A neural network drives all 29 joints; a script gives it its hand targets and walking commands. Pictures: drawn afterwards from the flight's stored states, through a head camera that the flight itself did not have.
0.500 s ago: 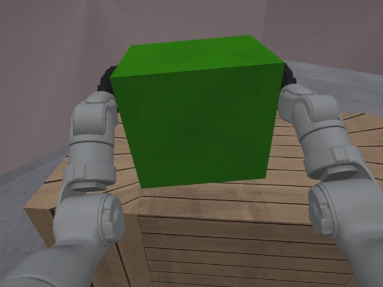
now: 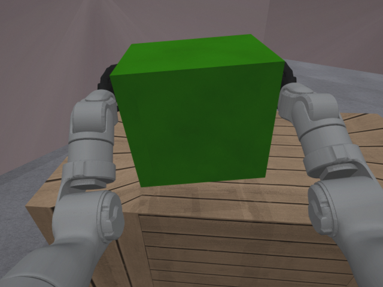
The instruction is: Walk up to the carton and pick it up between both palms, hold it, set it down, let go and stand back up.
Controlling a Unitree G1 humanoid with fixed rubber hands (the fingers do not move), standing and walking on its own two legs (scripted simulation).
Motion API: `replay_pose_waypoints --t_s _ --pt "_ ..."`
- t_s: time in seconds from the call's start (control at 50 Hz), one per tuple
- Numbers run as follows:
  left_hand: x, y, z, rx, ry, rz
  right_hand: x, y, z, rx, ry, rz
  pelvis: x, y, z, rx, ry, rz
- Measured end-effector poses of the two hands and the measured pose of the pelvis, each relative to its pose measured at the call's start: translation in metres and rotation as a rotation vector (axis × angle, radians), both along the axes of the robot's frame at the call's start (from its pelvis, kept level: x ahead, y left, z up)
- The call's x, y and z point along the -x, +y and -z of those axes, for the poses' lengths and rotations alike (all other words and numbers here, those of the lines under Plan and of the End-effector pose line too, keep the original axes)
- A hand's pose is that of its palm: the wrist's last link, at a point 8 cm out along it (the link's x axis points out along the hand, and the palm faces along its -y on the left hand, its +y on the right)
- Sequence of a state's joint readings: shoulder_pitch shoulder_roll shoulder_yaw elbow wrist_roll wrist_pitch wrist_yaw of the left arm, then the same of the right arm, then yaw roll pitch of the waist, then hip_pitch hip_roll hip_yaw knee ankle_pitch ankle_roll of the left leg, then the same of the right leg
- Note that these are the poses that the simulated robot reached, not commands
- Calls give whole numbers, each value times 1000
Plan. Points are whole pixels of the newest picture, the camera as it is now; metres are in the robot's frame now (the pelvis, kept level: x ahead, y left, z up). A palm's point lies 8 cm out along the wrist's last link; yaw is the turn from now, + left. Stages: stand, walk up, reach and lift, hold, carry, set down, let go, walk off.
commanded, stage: hold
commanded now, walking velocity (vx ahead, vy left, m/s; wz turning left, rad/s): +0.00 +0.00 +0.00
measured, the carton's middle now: (196, 109) +0.38 +0.00 +0.26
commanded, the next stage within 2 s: set down in 0.08 s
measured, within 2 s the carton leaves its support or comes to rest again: neither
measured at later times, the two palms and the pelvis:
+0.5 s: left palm (96, 88) +0.38 +0.20 +0.31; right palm (270, 91) +0.38 -0.16 +0.29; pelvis +0.01 +0.00 +0.00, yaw +2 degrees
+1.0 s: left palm (111, 114) +0.40 +0.19 +0.24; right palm (265, 119) +0.40 -0.16 +0.22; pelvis +0.03 +0.01 +0.00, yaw +3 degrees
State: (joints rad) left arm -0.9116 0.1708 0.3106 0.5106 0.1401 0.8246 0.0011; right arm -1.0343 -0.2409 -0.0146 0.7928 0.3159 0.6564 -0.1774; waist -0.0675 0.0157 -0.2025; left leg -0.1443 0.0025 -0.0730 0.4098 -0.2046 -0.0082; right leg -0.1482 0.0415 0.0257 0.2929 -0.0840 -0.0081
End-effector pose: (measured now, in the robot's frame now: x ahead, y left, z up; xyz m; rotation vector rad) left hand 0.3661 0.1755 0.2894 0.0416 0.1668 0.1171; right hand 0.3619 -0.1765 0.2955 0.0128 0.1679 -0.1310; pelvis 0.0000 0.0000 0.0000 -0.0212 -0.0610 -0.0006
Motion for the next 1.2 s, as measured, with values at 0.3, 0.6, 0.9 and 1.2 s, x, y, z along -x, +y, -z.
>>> replay_pose_waypoints --t_s 0.3,0.6,0.9,1.2 --pt "-1 4 -23 -12 -83 -15 -5 5 -14 -19 -80 -16 -1 3 0 -5 -18 -14" --pt "-15 24 3 -64 -115 -31 -30 26 33 6 -134 -48 -15 0 -2 -7 -79 -41" --pt "-30 14 52 -59 -85 -20 -38 16 79 9 -114 -31 -30 3 -1 4 -85 -52" --pt "-37 11 54 -56 -72 -8 -41 13 82 6 -104 -17 -37 11 -1 4 -98 -40"
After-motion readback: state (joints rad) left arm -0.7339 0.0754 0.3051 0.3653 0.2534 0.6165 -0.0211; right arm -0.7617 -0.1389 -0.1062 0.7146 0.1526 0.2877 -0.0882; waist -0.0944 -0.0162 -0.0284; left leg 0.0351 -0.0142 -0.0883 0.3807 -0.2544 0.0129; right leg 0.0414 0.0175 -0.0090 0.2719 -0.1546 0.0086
